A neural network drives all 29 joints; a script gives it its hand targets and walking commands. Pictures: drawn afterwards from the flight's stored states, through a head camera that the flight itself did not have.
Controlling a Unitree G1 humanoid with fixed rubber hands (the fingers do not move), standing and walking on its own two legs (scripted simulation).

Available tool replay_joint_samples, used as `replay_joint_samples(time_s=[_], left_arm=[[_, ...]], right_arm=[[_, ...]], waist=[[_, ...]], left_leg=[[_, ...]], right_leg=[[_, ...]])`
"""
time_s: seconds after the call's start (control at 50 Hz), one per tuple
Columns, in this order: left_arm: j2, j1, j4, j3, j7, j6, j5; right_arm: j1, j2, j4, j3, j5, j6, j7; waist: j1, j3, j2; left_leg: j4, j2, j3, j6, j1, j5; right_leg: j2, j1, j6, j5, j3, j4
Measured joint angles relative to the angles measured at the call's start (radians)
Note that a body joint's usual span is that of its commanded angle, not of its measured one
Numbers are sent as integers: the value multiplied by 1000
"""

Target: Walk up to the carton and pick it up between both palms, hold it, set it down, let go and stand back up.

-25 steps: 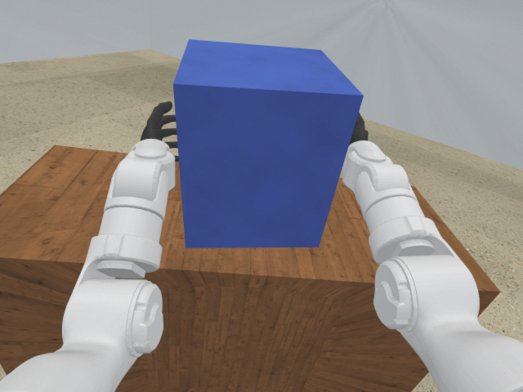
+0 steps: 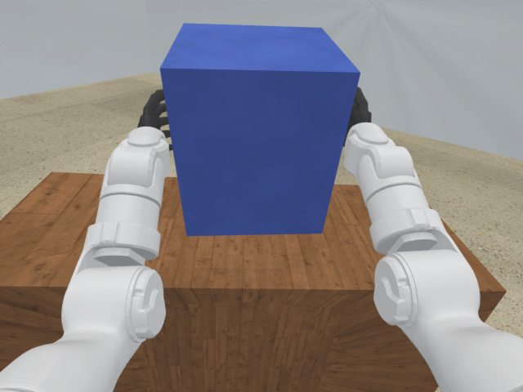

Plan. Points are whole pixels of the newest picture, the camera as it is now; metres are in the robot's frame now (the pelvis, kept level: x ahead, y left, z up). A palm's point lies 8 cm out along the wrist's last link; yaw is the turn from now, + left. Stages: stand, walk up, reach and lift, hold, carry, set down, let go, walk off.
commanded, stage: hold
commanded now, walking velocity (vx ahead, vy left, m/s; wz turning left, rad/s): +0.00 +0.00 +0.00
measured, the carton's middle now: (254, 131) +0.39 +0.01 +0.29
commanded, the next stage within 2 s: none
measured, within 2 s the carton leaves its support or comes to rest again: neither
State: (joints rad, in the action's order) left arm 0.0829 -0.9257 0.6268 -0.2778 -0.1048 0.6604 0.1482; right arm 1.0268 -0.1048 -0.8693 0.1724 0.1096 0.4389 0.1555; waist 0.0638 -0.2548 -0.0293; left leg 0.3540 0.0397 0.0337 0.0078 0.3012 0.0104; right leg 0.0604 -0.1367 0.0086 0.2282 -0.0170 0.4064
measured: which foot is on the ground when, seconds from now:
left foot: down 0.00-1.00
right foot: down 0.00-1.00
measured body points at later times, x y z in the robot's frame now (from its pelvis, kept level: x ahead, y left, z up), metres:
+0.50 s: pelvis +0.03 +0.03 +0.00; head -0.01 +0.09 +0.45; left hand +0.41 +0.21 +0.20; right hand +0.44 -0.08 +0.26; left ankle +0.12 +0.13 -0.74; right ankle +0.00 -0.11 -0.74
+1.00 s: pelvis +0.01 +0.02 +0.00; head -0.07 +0.02 +0.45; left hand +0.38 +0.18 +0.26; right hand +0.39 -0.12 +0.29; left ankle +0.12 +0.13 -0.74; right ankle +0.00 -0.11 -0.74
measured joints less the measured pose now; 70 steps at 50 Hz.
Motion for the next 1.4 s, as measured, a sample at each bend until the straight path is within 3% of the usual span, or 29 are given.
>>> replay_joint_samples(time_s=[0.12, 0.24, 0.32, 0.42, 0.54, 0.66, 0.78, 0.94, 1.08, 1.22, 1.4], left_arm=[[0, -95, 23, -91, 118, 55, 185], [8, -70, -1, -90, 168, 136, 201], [2, 42, -150, -22, 99, 170, 100], [-4, 222, -387, 65, -37, 173, -52], [-23, 261, -519, 74, -81, 213, -70], [-26, 259, -521, 74, -64, 266, -54], [-27, 230, -461, 70, -3, 272, 5], [-27, 212, -396, 43, 33, 222, 10], [-27, 167, -387, -8, 48, 206, 13], [-28, 147, -333, -25, 63, 206, 44], [-27, 142, -300, -25, 47, 202, 45]], right_arm=[[71, 1, -25, 0, 0, 48, 18], [122, 1, -53, -4, 8, 138, 30], [87, 1, -21, -40, 50, 115, 28], [-45, 2, 164, -106, 90, 93, 11], [-131, 3, 301, -112, 93, 98, -4], [-142, 3, 307, -112, 94, 146, 0], [-142, 3, 307, -112, 93, 189, 30], [-111, 3, 308, -114, 94, 219, 66], [-59, 3, 299, -114, 94, 216, 78], [-6, 3, 182, -113, 94, 190, 72], [-2, 3, 80, -113, 94, 122, 41]], waist=[[0, -43, -72], [0, 58, -78], [0, 132, -78], [0, 145, -78], [0, 109, -55], [2, 58, 42], [2, 56, 96], [2, 56, 88], [2, 56, 32], [2, 56, -18], [2, 63, -24]], left_leg=[[31, -38, -1, -4, 2, 47], [31, -41, -1, -6, 18, 47], [31, -41, -1, -6, 27, 42], [32, -41, -1, -6, 29, 50], [29, -37, -1, -6, 27, 52], [22, -36, -1, -6, 21, 48], [-17, -36, -1, -6, 0, 18], [-29, -32, -1, -12, -7, 2], [-29, -32, -1, -13, -7, -1], [-29, -32, -1, -13, -7, -1], [-29, -32, -1, -13, -8, 4]], right_leg=[[-36, 8, -5, 45, 0, 20], [-39, 21, -15, 8, -1, -44], [-39, 22, -17, -10, 0, -66], [-39, 22, -19, -8, 0, -68], [-36, 22, -27, 4, -1, -67], [-36, 24, -27, 2, -1, -67], [-36, 27, -27, -8, -1, -67], [-32, 27, -27, -17, -1, -66], [-32, 27, -27, -20, -1, -66], [-32, 27, -23, -21, -1, -66], [-32, 27, -22, -17, -1, -66]])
